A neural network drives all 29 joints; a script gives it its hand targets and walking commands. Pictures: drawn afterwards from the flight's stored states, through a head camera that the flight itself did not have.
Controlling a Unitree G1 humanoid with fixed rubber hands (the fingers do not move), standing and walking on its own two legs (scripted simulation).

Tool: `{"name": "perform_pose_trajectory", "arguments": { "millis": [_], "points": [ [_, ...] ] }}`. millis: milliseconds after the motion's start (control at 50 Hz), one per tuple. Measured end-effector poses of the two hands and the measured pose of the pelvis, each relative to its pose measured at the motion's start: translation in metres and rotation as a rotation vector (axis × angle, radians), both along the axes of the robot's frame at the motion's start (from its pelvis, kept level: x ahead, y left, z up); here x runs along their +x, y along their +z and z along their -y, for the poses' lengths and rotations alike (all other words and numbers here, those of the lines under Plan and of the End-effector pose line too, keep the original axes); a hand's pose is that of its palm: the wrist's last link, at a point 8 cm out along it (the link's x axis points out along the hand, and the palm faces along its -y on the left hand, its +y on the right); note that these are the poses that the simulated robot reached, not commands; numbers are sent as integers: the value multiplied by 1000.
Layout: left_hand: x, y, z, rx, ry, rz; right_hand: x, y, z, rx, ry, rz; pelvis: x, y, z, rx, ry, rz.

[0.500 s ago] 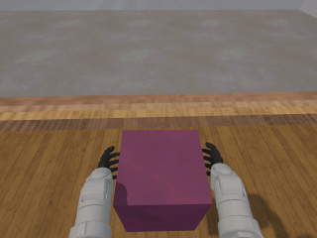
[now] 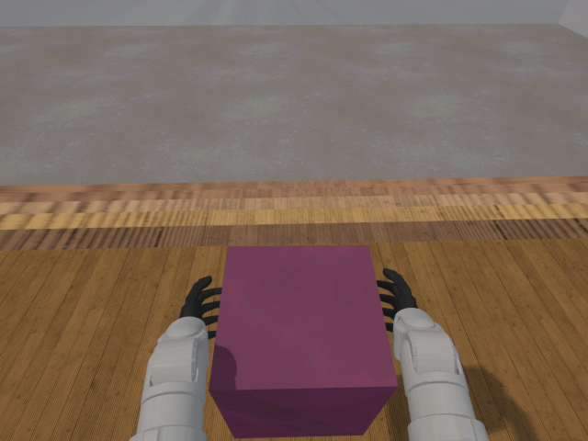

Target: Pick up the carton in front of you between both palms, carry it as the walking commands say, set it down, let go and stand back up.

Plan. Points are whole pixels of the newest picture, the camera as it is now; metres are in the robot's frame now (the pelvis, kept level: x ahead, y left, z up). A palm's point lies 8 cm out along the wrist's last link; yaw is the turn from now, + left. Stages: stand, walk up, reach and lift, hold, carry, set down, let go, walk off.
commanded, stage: reach and lift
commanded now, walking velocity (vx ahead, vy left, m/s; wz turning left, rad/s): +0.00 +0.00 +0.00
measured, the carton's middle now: (298, 345) +0.29 +0.01 -0.04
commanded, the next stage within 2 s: hold in 0.18 s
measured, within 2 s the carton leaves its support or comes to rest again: neither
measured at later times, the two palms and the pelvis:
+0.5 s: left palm (189, 327) +0.27 +0.15 +0.04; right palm (411, 321) +0.27 -0.15 +0.05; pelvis +0.00 +0.01 +0.00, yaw +0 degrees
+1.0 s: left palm (192, 322) +0.28 +0.15 +0.05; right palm (412, 314) +0.29 -0.15 +0.05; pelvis -0.01 +0.00 +0.00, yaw +0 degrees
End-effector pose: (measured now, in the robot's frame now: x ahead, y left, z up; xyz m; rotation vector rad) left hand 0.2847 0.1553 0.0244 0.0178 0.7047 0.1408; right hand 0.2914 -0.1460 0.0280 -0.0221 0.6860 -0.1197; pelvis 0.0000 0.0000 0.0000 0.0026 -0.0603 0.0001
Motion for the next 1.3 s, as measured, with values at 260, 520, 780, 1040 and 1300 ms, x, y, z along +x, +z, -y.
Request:
{"name": "perform_pose_trajectory", "arguments": {
  "millis": [260,520,780,1040,1300],
  "points": [
    [-2,7,-1,0,-15,11,-3,12,-1,-20,2,11,5,2,-3,-3,0,20],
    [-11,18,1,1,-28,10,-18,19,1,-5,-22,11,-5,2,-8,-2,-4,57],
    [-9,22,5,-14,-9,24,-14,23,5,2,-21,26,-16,-1,-3,2,-8,57],
    [-5,22,4,-2,0,15,-6,21,4,0,-2,16,-3,2,2,-1,7,51],
    [-5,17,2,-2,-15,8,-8,19,2,-14,-6,8,1,4,-1,-4,5,44]
  ]
}}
